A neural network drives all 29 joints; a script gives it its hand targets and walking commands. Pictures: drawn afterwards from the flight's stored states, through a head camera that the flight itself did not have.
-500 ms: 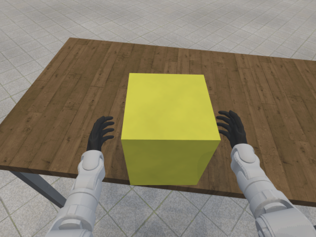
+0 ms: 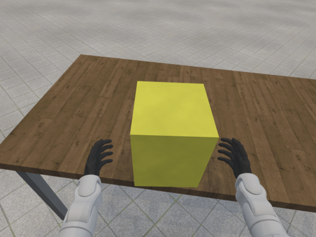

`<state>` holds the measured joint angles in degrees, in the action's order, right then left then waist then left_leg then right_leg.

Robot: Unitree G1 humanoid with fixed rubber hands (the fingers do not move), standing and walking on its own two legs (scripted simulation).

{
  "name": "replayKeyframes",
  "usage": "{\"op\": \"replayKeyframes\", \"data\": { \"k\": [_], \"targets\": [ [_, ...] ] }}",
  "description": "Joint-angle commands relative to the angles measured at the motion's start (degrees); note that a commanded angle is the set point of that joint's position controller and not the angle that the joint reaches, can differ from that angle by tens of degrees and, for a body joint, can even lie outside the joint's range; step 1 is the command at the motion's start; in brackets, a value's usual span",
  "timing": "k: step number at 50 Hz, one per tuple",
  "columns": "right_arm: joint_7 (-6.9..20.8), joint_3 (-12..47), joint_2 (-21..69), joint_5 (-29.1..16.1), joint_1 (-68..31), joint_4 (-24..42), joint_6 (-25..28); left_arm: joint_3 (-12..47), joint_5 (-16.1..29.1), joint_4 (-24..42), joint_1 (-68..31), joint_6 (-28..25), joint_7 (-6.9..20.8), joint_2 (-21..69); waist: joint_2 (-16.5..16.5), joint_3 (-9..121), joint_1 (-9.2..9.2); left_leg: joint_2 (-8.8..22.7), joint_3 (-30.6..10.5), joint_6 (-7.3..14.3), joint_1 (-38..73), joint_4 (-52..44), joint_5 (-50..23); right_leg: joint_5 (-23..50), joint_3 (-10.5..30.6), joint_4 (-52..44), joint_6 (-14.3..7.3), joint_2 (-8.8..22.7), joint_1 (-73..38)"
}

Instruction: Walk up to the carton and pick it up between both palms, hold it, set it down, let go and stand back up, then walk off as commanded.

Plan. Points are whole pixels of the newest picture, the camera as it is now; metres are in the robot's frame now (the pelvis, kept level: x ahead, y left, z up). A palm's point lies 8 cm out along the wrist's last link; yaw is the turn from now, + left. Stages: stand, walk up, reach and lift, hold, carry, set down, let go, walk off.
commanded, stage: set down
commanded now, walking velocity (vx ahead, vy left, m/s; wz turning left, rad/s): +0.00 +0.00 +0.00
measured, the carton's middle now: (168, 135) +0.41 -0.01 +0.03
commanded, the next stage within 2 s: none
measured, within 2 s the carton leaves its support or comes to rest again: neither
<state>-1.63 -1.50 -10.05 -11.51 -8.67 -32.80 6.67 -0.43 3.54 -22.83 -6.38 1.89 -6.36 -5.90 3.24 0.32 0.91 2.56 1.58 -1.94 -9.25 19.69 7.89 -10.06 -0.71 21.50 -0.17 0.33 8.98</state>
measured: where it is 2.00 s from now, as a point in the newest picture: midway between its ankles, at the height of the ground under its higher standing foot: outside the picture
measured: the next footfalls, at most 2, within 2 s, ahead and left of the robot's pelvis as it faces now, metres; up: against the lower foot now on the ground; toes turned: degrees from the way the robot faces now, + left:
none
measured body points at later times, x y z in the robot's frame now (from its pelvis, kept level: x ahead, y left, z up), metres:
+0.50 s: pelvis +0.02 +0.00 +0.00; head +0.00 +0.01 +0.45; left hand +0.22 +0.18 +0.02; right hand +0.21 -0.22 +0.03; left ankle +0.03 +0.14 -0.75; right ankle +0.02 -0.12 -0.75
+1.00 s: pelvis +0.04 +0.00 +0.00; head +0.03 +0.01 +0.45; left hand +0.21 +0.21 -0.02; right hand +0.21 -0.22 +0.00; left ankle +0.03 +0.14 -0.75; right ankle +0.02 -0.12 -0.75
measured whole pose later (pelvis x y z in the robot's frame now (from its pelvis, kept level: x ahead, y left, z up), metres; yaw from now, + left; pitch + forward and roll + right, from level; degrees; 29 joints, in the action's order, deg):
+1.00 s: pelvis +0.04 +0.00 +0.00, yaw -1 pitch -6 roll +0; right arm -0.2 -1.0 -10.2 -8.7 24.4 -5.6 2.0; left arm 2.0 4.0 -1.5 23.3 6.0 -3.7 -9.9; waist 1.6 -4.8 2.6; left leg 3.0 2.3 -2.2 -0.7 16.7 10.4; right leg -11.1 1.1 17.0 -0.3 -0.6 0.3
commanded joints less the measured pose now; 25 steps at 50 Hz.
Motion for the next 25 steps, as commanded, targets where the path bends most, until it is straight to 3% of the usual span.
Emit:
{"op": "replayKeyframes", "data": {
  "k": [1, 4, 5, 8, 11, 12, 13, 14, 15, 17, 21, 24, 25],
  "targets": [
    [0.66, -2.05, -6.83, -0.48, -8.48, 12.62, 1.04, 0.83, 0.20, 14.25, -8.78, 0.11, -0.53, -2.06, -2.74, 9.14, -0.26, -3.41, 0.21, 1.30, 4.67, -4.22, -0.41, -0.07, 0.85, -5.70, 0.25, -2.47, -0.86],
    [1.27, -2.02, -7.96, -1.06, -5.42, 19.84, 0.92, 1.50, 0.89, 20.51, -5.24, 1.09, -0.81, -2.78, -2.22, 9.16, 0.68, -3.39, 0.29, 1.32, 4.81, -3.90, -1.48, -0.60, 0.55, -5.41, 0.35, -3.02, -1.33],
    [1.56, -2.37, -7.33, -0.55, -0.81, 18.55, 0.35, 1.81, 0.71, 19.92, -1.23, 1.81, -0.89, -1.77, -2.34, 6.31, -0.06, -3.20, -0.32, 1.31, 5.34, -4.45, -2.04, 0.75, 0.53, -5.83, -0.30, -2.77, -1.33],
    [1.46, -1.38, -8.30, -1.53, 7.63, 25.56, -0.30, 2.29, -0.49, 26.32, 7.64, 4.06, -0.22, -1.57, -2.33, 5.22, 0.21, -3.14, -0.22, 0.84, 9.03, -4.54, -6.72, 4.31, 0.89, -6.64, -0.26, -3.08, -2.75],
    [1.54, -2.42, -8.28, -1.17, 9.84, 34.58, -0.61, 2.62, 0.45, 32.12, 8.57, 4.22, -0.79, -3.00, -2.43, 5.83, 0.22, -3.38, -0.06, 0.71, 8.58, -4.93, -5.61, 3.43, 0.96, -6.60, -0.47, -3.04, -2.29],
    [1.37, -1.48, -6.50, -1.06, 16.10, 32.36, -1.56, 2.77, 0.34, 30.07, 14.38, 4.87, -0.28, -2.22, -1.95, 1.33, -0.50, -3.34, -0.04, 1.04, 8.27, -5.30, -3.33, 2.35, 1.80, -7.81, -0.69, -2.85, -2.25],
    [1.34, -1.55, -6.07, -1.13, 17.57, 35.59, -1.61, 2.34, 0.20, 34.37, 14.39, 4.28, -0.40, -3.33, -2.37, 1.71, 0.13, -3.35, 0.44, 1.01, 9.24, -5.98, -3.45, 2.58, 1.91, -7.72, -0.37, -2.56, -1.92],
    [1.29, -1.30, -5.60, -1.26, 21.07, 36.13, -1.98, 3.26, 0.01, 34.07, 17.44, 4.44, -0.16, -2.05, -1.72, -0.07, -0.35, -3.27, 0.32, 0.79, 9.31, -6.04, -3.10, 2.29, 2.08, -8.06, -0.39, -2.50, -1.98],
    [1.27, -1.89, -5.33, -0.97, 20.09, 39.18, -1.88, 2.83, 0.39, 36.80, 15.92, 4.09, -0.59, -3.53, -3.38, 1.25, 0.39, -3.17, 0.12, 0.81, 9.14, -6.06, -3.30, 2.21, 1.74, -7.36, -0.67, -2.54, -1.53],
    [1.73, -2.55, -5.46, -1.20, 22.59, 41.44, -2.06, 4.33, 1.17, 39.77, 17.69, 3.25, -1.13, -2.77, -4.10, 0.13, 0.09, -2.71, -0.02, 0.62, 8.68, -5.95, -2.79, 1.44, 1.70, -7.23, -1.06, -2.55, -0.68],
    [1.03, -3.04, -3.73, 0.27, 25.24, 42.21, -3.90, 3.55, 1.57, 35.66, 20.20, 3.83, -0.20, -3.81, -2.74, -4.06, 0.35, -2.61, 0.32, 1.05, 7.71, -6.57, 1.88, -2.91, 2.76, -8.35, -1.14, -1.34, 0.31],
    [0.73, -2.34, -3.84, 0.50, 27.10, 43.62, -4.35, 2.73, 0.70, 34.98, 22.57, 3.93, -0.29, -4.12, -1.92, -4.88, 2.13, -2.72, 1.12, 1.36, 8.64, -6.58, 0.97, -2.36, 3.44, -8.77, -0.62, -1.09, -0.09],
    [0.55, -2.13, -3.37, 0.56, 28.11, 45.08, -4.31, 2.93, 1.11, 35.77, 23.40, 3.81, -0.09, -4.18, -1.42, -3.59, 1.59, -2.69, 1.02, 1.56, 8.76, -6.26, -0.13, -1.41, 3.35, -8.81, -0.51, -1.19, -0.64]
  ]
}}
